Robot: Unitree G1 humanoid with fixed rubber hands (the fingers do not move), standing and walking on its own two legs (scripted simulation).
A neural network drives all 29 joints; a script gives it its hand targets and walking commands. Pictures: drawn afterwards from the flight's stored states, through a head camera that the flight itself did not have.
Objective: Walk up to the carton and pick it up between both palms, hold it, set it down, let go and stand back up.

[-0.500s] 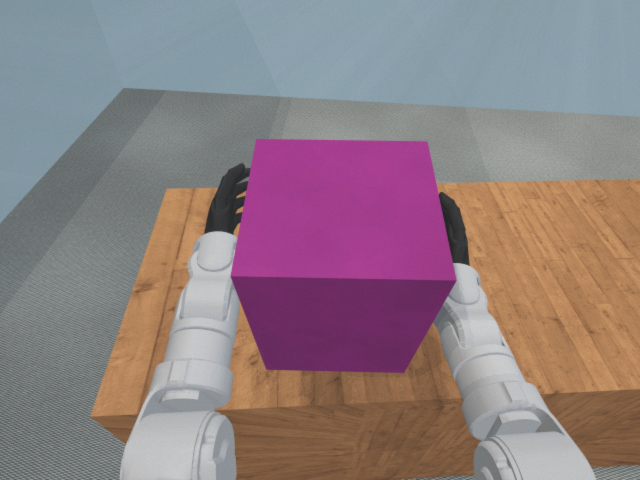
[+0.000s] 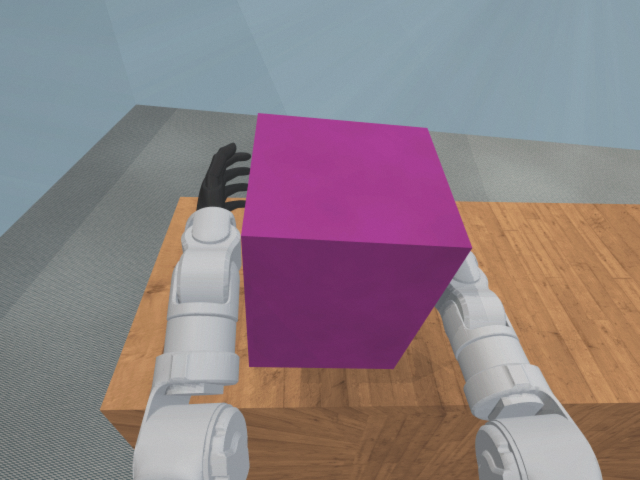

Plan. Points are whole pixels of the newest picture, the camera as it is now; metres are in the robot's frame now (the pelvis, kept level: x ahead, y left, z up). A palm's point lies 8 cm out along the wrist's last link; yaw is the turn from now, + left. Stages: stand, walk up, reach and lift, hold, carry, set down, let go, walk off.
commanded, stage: reach and lift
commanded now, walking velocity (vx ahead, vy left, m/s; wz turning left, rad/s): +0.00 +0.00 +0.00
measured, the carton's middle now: (332, 254) +0.35 -0.02 +0.13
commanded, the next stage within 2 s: hold in 1.20 s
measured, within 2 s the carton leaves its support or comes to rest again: neither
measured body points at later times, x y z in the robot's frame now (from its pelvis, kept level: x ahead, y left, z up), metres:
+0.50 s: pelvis +0.00 -0.02 +0.00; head -0.02 +0.00 +0.45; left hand +0.40 +0.11 +0.19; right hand +0.38 -0.18 +0.15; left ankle -0.01 +0.09 -0.75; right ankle +0.05 -0.12 -0.75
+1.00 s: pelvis +0.00 -0.01 +0.00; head -0.04 +0.01 +0.45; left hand +0.40 +0.12 +0.21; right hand +0.38 -0.17 +0.17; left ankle -0.01 +0.09 -0.75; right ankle +0.05 -0.12 -0.75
